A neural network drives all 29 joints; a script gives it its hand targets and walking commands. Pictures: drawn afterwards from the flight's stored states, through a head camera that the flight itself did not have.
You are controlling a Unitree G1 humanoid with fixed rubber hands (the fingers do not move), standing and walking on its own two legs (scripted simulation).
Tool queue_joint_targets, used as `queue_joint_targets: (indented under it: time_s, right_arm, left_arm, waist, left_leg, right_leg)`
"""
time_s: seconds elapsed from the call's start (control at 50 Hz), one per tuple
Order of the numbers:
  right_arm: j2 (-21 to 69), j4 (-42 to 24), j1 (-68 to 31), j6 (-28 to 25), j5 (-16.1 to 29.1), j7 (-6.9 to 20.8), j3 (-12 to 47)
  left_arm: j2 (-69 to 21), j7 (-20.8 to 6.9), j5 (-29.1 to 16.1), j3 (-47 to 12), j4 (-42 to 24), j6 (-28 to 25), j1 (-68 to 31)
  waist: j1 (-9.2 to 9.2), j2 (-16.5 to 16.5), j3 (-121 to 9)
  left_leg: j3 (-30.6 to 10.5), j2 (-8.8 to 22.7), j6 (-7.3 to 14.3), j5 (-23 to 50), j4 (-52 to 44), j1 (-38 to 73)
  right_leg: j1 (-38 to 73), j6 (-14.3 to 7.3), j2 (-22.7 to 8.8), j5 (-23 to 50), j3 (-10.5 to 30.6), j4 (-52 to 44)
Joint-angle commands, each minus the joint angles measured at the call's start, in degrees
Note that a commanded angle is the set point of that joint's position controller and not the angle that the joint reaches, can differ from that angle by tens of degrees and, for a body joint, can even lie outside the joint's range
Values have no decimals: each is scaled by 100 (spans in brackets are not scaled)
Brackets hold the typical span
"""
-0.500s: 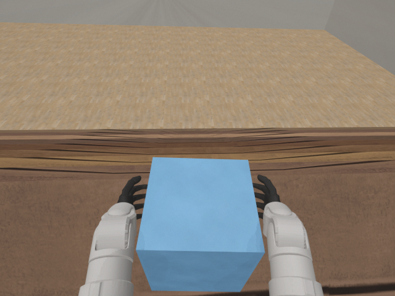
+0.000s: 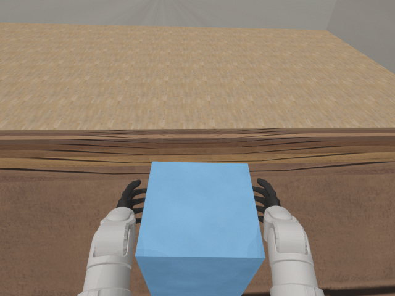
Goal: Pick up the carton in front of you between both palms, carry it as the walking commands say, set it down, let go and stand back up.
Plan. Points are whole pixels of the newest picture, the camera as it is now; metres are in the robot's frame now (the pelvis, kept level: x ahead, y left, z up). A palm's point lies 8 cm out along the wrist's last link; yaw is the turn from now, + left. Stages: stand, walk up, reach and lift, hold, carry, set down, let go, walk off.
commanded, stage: hold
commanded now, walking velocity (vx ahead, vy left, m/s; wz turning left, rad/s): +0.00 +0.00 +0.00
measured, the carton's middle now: (198, 231) +0.29 +0.00 -0.03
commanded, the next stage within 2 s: carry in 0.20 s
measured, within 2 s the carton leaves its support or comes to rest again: neither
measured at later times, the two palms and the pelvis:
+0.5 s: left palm (142, 183) +0.33 +0.12 +0.08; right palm (285, 188) +0.32 -0.18 +0.08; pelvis +0.05 -0.02 +0.00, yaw -1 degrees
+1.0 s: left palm (154, 122) +0.54 +0.12 +0.09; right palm (265, 129) +0.52 -0.18 +0.09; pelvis +0.30 -0.01 +0.00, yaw -4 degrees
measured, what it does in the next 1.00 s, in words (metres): walks ahead: left foot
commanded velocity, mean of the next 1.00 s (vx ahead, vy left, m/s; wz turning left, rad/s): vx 0.42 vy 0.00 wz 0.00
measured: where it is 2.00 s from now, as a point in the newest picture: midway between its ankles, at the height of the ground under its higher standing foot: (203, 200)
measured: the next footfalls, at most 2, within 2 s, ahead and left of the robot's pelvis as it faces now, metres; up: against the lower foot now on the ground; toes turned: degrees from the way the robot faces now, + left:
left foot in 0.68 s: +0.24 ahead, +0.09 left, +0.00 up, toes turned +9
right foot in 1.12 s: +0.55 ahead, -0.15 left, +0.00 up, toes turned -16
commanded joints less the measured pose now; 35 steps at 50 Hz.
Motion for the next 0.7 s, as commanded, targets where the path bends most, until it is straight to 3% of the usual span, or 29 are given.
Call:
queue_joint_targets:
  time_s: [0.0, 0.16, 0.18, 0.22, 0.24, 0.3, 0.32, 0.36, 0.38, 0.4, 0.42, 0.44, 0.48, 0.54, 0.6, 0.64, 0.66, 0.68]
  right_arm:
    - [5185, -152, -2466, -116, 1434, 1300, 2995]
    - [5198, -48, -2611, -129, 1408, 1322, 2956]
    - [5276, -40, -2821, -102, 1495, 1316, 3050]
    - [5296, -201, -2773, -82, 1561, 1291, 3160]
    - [5318, -360, -2852, -57, 1635, 1258, 3282]
    - [5397, -831, -2739, 135, 1834, 1096, 3642]
    - [5398, -1045, -2585, 242, 1878, 1018, 3765]
    - [5323, -1576, -2570, 506, 1977, 867, 3960]
    - [5293, -1846, -2634, 674, 2078, 822, 4109]
    - [5264, -2072, -2657, 836, 2187, 782, 4251]
    - [5178, -2235, -2626, 982, 2311, 733, 4368]
    - [5109, -2463, -2616, 1114, 2450, 686, 4533]
    - [5058, -2748, -2381, 1378, 2628, 561, 4689]
    - [4904, -3281, -1641, 1741, 2742, 302, 4751]
    - [4712, -3760, -1057, 2069, 2705, 60, 4592]
    - [4601, -3978, -666, 2242, 2644, -63, 4438]
    - [4555, -4080, -450, 2321, 2629, -119, 4345]
    - [4377, -4178, -315, 2394, 2587, -191, 4240]
  left_arm:
    - [-5065, -1229, -1452, -2958, -415, -297, -2805]
    - [-5101, -1239, -1433, -2927, -303, -309, -2950]
    - [-5128, -1243, -1550, -3010, -273, -296, -3224]
    - [-5170, -1221, -1653, -3151, -455, -276, -3257]
    - [-5203, -1201, -1729, -3285, -619, -253, -3365]
    - [-5291, -1104, -2004, -3680, -1090, -62, -3410]
    - [-5279, -1070, -2124, -3865, -1286, 41, -3380]
    - [-5297, -976, -2367, -4158, -1718, 288, -3297]
    - [-5227, -895, -2379, -4187, -1916, 420, -3202]
    - [-5121, -808, -2375, -4146, -2049, 563, -2989]
    - [-5003, -714, -2362, -4119, -2154, 711, -2676]
    - [-4895, -609, -2323, -4125, -2412, 853, -2492]
    - [-4795, -423, -2373, -4132, -2882, 1134, -2284]
    - [-4632, -205, -2525, -4265, -3542, 1519, -1750]
    - [-4475, -35, -2651, -4317, -3995, 1872, -1241]
    - [-4414, 58, -2757, -4361, -4271, 2066, -1008]
    - [-4338, 106, -2802, -4376, -4420, 2146, -945]
    - [-4229, 155, -2867, -4365, -4576, 2241, -978]
  waist:
    - [1, -6, -1264]
    - [-7, 8, -1238]
    - [-18, 121, -1293]
    - [-27, 198, -1231]
    - [-54, 276, -1182]
    - [-81, 878, -1646]
    - [-76, 897, -1789]
    - [-13, 758, -1957]
    - [11, 140, -1891]
    - [98, -1091, -1769]
    - [137, -1494, -1352]
    - [133, -1181, -1253]
    - [140, -630, -1629]
    - [136, -916, -1941]
    - [139, -982, -1860]
    - [57, -615, -2002]
    - [4, -342, -2237]
    - [-88, 563, -2394]
  left_leg:
    - [60, -486, 54, 823, -183, 410]
    - [64, -475, 52, 623, -178, 358]
    - [107, 618, 102, -274, 214, -354]
    - [-204, 577, 130, -2769, -171, -855]
    - [-331, 648, 184, -3330, -255, -931]
    - [-1083, 1272, 572, -2480, -673, -621]
    - [-1125, 1372, 694, -2369, -688, -691]
    - [-553, 1118, 606, -2730, -272, -1455]
    - [78, 716, 353, -2628, 418, -1886]
    - [769, 294, 44, -2125, 1862, -2823]
    - [1005, 142, -24, -1931, 2426, -3896]
    - [761, 397, 37, -1887, 2630, -4154]
    - [822, 423, 42, -1641, 2448, -4136]
    - [1216, 181, -15, -968, 1746, -3509]
    - [1558, 68, -36, -499, 810, -2635]
    - [1800, -46, 20, 58, 71, -862]
    - [1532, 256, 125, -67, 148, 312]
    - [-64, 1381, 421, -1334, -326, 1218]
  right_leg:
    - [-71, 31, 438, 905, -45, -305]
    - [-139, 16, 434, 688, -67, -298]
    - [-902, -87, -575, -271, -12, 46]
    - [-1459, -118, -419, -2495, 127, -42]
    - [-1757, -95, -321, -2830, 38, 138]
    - [-1904, 33, 55, -965, -775, 1372]
    - [-1757, 6, -24, -969, -836, 1179]
    - [-759, -130, -69, -1165, -832, 275]
    - [-501, -262, -469, -1724, -122, -194]
    - [15, -620, -1408, -2688, 1404, -901]
    - [450, -974, -2037, -2475, 2431, -1276]
    - [537, -1227, -2191, -1564, 2524, -1191]
    - [890, -1160, -1996, -313, 1694, -948]
    - [851, -881, -1494, 680, 640, -730]
    - [292, -813, -1379, 711, 174, -542]
    - [-796, -583, -1156, 531, -312, 201]
    - [-1628, -434, -1024, 428, -530, 823]
    - [-2747, -171, -694, -507, -952, 2222]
